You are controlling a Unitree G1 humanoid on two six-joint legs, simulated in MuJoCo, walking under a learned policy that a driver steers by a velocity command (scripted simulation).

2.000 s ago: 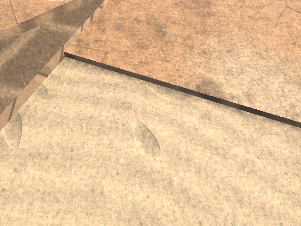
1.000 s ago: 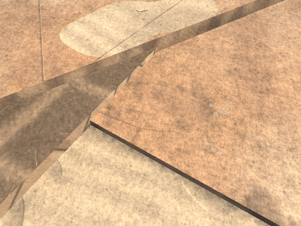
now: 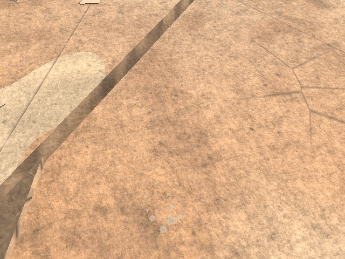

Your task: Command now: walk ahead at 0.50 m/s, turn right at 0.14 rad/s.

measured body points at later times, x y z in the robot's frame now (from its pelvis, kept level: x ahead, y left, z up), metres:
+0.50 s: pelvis +0.21 -0.01 +0.04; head +0.22 -0.02 +0.49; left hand +0.19 +0.25 -0.09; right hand +0.43 -0.25 -0.05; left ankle +0.31 +0.12 -0.67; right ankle +0.15 -0.13 -0.71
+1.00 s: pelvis +0.46 +0.02 +0.03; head +0.49 +0.03 +0.48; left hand +0.70 +0.25 -0.05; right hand +0.42 -0.24 -0.10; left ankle +0.35 +0.12 -0.71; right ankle +0.67 -0.13 -0.66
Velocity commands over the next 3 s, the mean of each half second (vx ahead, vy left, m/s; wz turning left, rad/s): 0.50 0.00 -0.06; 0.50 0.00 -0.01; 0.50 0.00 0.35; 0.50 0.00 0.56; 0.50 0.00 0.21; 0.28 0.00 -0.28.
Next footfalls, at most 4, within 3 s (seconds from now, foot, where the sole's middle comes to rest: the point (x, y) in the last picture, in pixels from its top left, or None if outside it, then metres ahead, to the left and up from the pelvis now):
0.18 right None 0.19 -0.13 -0.75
0.60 left None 0.39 0.12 -0.75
1.12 right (207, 195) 0.73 -0.12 -0.75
1.66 left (139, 149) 0.96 0.18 -0.75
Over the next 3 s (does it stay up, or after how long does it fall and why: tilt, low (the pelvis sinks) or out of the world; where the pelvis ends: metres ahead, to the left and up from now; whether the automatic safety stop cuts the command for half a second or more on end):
stays up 1.37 0.41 0.13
